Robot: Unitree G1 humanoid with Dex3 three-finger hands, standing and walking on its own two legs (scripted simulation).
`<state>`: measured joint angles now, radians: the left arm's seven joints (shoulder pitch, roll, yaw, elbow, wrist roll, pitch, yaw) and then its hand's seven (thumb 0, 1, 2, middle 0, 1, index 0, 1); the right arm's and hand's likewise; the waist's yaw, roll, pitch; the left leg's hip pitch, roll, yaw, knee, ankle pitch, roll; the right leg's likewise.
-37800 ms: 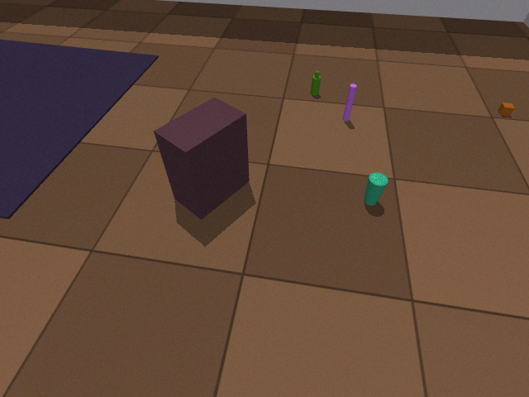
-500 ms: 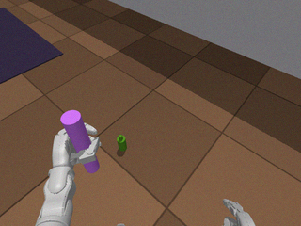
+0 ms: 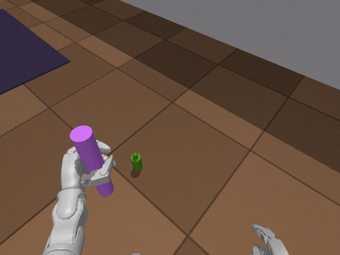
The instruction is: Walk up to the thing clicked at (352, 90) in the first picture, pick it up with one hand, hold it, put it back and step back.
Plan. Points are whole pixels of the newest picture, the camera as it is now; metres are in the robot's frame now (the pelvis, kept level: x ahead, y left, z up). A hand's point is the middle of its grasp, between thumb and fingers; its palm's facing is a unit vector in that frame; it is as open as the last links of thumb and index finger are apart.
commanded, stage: crouch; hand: left
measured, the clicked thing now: (96, 166) +0.32 +0.18 +0.03
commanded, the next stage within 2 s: lower in 1.70 s
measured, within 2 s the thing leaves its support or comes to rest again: neither
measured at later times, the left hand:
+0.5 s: hand (111, 191) +0.33 +0.18 -0.17, palm faces +0.13 -0.99 -0.04, open 5.3 cm
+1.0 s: hand (116, 211) +0.34 +0.21 -0.38, palm faces +0.15 -0.99 -0.04, open 5.3 cm
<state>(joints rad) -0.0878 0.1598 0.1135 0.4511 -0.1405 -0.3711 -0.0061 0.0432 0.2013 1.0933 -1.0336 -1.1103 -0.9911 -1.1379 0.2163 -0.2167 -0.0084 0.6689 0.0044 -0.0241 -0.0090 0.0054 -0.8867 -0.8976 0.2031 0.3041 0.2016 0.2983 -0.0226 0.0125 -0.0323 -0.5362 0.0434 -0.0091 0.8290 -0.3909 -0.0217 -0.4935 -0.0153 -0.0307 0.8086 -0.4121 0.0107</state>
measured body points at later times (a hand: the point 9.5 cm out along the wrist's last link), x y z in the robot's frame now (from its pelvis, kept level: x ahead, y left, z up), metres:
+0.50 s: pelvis -0.04 +0.00 -0.15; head +0.10 +0.02 +0.27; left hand +0.32 +0.24 -0.17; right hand +0.09 -0.27 -0.27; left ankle +0.02 +0.13 -0.70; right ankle +0.00 -0.13 -0.70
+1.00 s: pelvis -0.08 +0.00 -0.34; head +0.11 +0.03 +0.07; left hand +0.32 +0.26 -0.38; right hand +0.04 -0.27 -0.47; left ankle +0.02 +0.13 -0.70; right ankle +0.00 -0.13 -0.70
